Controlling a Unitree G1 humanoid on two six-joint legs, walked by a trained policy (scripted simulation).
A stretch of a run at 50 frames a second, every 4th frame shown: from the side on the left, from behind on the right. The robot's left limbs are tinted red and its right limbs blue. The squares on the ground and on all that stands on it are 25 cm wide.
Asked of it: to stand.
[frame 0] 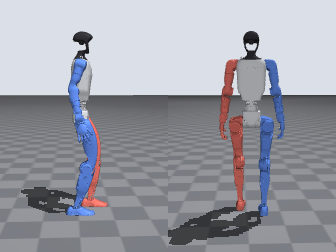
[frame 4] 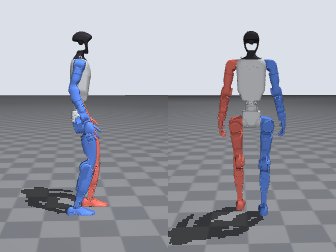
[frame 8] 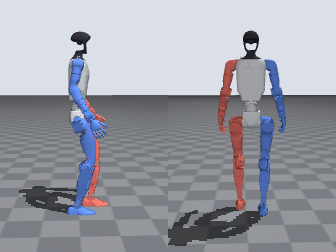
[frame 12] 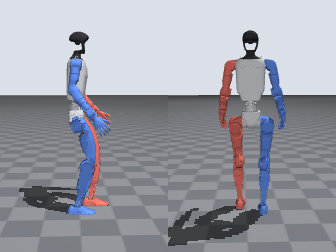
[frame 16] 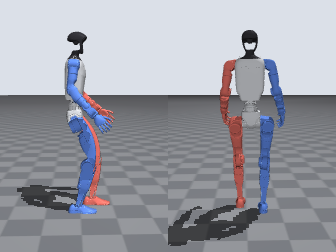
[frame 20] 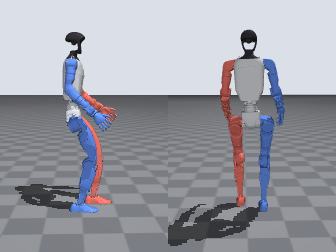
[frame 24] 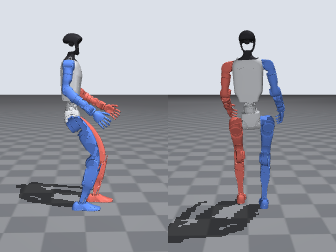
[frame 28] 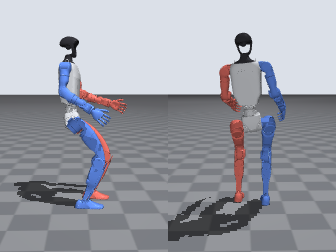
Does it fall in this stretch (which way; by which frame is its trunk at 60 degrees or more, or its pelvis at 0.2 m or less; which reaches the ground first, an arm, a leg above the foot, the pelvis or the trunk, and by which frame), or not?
no
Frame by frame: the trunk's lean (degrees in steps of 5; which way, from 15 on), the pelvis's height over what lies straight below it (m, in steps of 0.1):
0: 0, 0.8
4: 5, 0.8
8: 5, 0.8
12: 5, 0.8
16: 5, 0.8
20: 5, 0.8
24: 5, 0.7
28: 5, 0.7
